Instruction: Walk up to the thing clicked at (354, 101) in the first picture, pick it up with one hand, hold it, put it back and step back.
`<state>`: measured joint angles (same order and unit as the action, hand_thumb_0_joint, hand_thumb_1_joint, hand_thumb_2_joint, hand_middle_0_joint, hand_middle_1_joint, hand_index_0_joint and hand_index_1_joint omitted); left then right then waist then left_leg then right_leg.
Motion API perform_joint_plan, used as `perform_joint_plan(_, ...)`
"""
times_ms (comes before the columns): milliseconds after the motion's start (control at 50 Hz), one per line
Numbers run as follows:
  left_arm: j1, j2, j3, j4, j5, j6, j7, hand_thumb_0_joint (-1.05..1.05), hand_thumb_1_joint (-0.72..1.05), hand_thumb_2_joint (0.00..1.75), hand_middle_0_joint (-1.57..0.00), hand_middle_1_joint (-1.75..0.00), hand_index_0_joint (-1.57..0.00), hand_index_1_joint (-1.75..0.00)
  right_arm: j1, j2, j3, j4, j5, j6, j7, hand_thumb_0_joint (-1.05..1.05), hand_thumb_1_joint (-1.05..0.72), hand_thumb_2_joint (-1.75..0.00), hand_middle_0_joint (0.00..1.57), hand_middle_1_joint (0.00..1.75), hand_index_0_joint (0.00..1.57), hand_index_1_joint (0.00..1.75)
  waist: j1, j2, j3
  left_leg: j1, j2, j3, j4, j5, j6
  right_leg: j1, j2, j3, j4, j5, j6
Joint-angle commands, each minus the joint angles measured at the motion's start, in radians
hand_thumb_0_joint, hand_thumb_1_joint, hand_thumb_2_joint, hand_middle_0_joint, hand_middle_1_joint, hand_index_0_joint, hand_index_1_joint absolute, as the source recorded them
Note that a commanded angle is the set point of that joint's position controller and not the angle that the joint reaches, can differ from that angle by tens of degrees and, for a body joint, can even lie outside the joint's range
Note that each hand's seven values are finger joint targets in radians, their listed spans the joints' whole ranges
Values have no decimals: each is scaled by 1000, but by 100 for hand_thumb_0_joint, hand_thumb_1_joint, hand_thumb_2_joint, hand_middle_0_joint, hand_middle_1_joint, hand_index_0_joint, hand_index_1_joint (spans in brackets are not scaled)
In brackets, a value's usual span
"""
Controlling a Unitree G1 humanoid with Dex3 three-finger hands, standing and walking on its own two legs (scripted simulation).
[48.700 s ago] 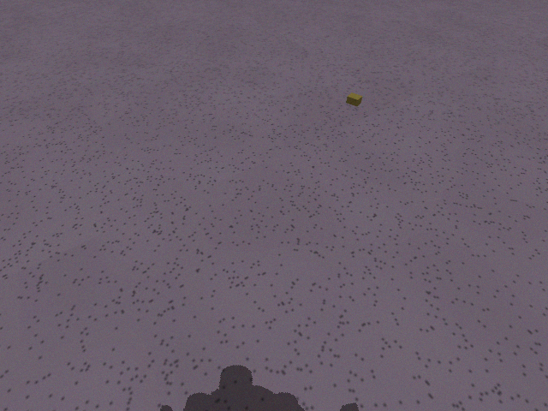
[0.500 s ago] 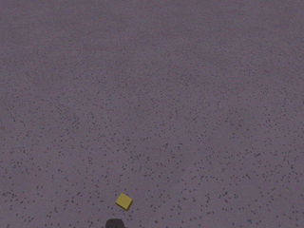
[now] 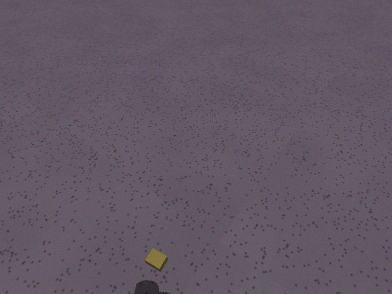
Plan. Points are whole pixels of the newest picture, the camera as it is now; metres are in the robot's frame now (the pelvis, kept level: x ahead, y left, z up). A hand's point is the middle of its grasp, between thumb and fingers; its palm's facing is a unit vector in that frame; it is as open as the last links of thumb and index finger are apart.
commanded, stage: stand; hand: left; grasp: from above
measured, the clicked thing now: (156, 259) +0.43 +0.23 -0.76
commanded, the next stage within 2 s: step back in 1.30 s
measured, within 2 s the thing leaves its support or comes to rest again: neither
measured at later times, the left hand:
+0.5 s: hand out of the picture +0.08 +0.24 -0.16, palm faces +0.01 -0.94 -0.33, open 7.4 cm
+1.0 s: hand out of the picture +0.09 +0.24 -0.16, palm faces +0.00 -0.94 -0.34, open 7.4 cm
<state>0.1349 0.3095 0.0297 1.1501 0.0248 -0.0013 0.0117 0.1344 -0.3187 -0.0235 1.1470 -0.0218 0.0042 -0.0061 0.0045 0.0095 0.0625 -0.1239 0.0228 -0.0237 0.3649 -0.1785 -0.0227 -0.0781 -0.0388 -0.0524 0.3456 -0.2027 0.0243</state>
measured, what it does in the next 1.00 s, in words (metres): stands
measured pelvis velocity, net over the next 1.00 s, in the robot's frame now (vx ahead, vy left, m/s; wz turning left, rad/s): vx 0.01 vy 0.00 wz -0.01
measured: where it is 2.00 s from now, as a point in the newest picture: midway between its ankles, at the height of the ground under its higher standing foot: outside the picture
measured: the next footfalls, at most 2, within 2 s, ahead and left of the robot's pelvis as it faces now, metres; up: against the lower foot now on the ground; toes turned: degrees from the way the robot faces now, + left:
right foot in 1.98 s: -0.10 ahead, -0.10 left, +0.00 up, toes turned -2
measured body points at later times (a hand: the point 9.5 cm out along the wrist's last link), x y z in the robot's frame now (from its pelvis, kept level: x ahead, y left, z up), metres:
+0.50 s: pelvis +0.01 +0.00 +0.00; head +0.02 +0.00 +0.45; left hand +0.08 +0.29 -0.13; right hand +0.08 -0.29 -0.14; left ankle +0.02 +0.13 -0.75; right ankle -0.01 -0.13 -0.75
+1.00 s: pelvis +0.01 +0.00 +0.00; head +0.02 -0.01 +0.45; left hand +0.09 +0.29 -0.13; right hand +0.08 -0.30 -0.14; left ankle +0.02 +0.13 -0.75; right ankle -0.01 -0.13 -0.75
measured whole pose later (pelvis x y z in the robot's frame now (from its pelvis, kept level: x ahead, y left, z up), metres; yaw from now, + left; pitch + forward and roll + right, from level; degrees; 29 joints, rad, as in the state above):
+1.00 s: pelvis +0.01 +0.00 +0.00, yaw -1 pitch -3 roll +0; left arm 0.11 0.33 0.03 1.15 0.01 0.00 0.00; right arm 0.11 -0.34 0.00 1.15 -0.02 -0.01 0.00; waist 0.00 0.01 0.05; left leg -0.11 0.03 -0.01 0.33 -0.18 -0.03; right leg -0.07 -0.03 -0.04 0.33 -0.21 0.02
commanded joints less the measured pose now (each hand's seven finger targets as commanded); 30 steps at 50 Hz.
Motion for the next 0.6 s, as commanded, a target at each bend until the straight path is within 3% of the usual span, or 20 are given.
perform_joint_plan(0,-43,210,36,-56,-6,-24,17,0,90,90,-20,-30,-20,-30,-42,-190,-28,-54,2,-27,-16,0,-90,-90,20,30,20,30,3,5,-45,-11,87,-75,-73,108,39,1,-92,92,-70,99,-32)
perform_joint_plan(60,-38,208,35,-52,-5,-25,16,0,90,90,-20,-30,-20,-30,-47,-198,-28,-55,2,-29,-16,0,-90,-90,20,30,20,30,5,-6,-55,3,93,-77,-73,143,40,1,-91,87,-72,109,-30)
perform_joint_plan(140,-47,207,35,-50,-5,-23,14,0,90,90,-20,-30,-20,-30,-52,-203,-27,-53,3,-27,-17,0,-90,-90,20,30,20,30,0,-4,-50,2,91,-72,-75,96,39,-6,-90,91,-81,82,-29)
perform_joint_plan(320,-58,211,36,-52,-9,-24,13,0,90,90,-20,-30,-20,-30,-64,-212,-25,-57,3,-30,-18,0,-90,-90,20,30,20,30,4,-7,-72,27,102,-69,-66,197,42,5,-94,85,-71,149,-30)
perform_joint_plan(460,-56,214,34,-50,-8,-25,10,0,90,90,-20,-30,-20,-30,-62,-209,-22,-52,6,-28,-15,0,-90,-90,20,30,20,30,-2,-6,-61,11,96,-65,-78,138,36,-1,-92,85,-85,110,-27)
perform_joint_plan(580,-62,221,35,-54,-8,-27,10,0,90,90,-20,-30,-20,-30,-71,-215,-22,-55,6,-32,-14,0,-90,-90,20,30,20,30,-1,-7,-78,28,101,-64,-72,186,38,8,-96,86,-75,158,-30)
